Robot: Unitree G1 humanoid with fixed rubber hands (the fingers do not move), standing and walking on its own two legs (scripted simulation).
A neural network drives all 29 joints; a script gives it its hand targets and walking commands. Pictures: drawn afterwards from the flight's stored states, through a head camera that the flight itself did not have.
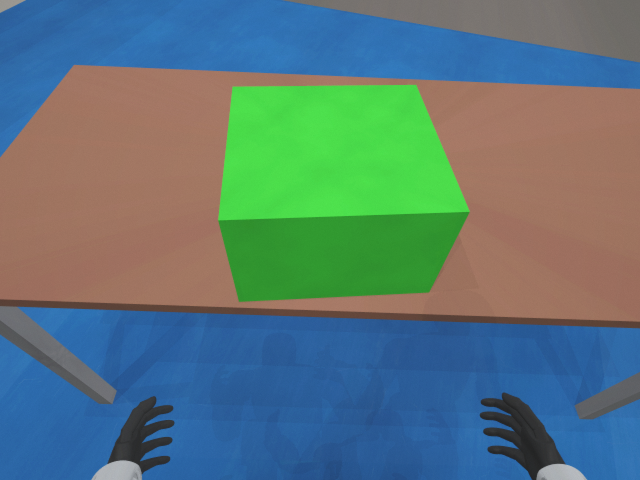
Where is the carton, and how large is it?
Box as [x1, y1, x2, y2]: [218, 85, 469, 301]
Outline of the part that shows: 415,85 232,87 218,221 239,301 429,291 469,211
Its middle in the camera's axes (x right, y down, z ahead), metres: +0.02 -0.09 +0.64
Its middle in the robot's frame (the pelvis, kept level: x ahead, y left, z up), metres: +0.54 +0.02 +0.01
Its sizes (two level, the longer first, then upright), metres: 0.310 0.293 0.197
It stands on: a table, 0.69 m high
